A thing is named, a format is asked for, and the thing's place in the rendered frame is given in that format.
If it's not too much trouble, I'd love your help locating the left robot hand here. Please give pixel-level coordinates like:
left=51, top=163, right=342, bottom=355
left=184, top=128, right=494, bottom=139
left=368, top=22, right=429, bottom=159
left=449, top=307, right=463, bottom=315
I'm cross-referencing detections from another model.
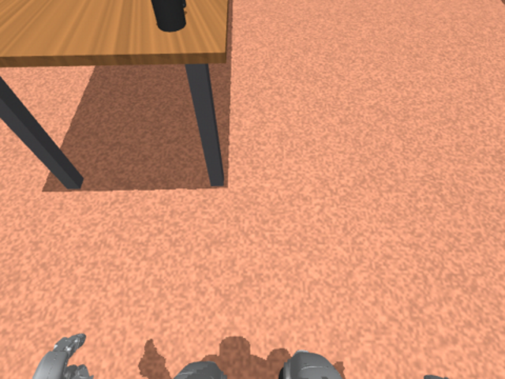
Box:
left=32, top=333, right=94, bottom=379

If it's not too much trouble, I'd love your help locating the mug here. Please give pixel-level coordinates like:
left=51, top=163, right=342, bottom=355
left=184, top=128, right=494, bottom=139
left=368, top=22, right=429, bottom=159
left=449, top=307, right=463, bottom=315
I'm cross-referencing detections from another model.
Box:
left=151, top=0, right=186, bottom=32

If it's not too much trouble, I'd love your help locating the table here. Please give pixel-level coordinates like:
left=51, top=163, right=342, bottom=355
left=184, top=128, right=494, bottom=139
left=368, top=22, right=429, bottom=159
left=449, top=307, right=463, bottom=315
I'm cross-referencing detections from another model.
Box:
left=0, top=0, right=229, bottom=190

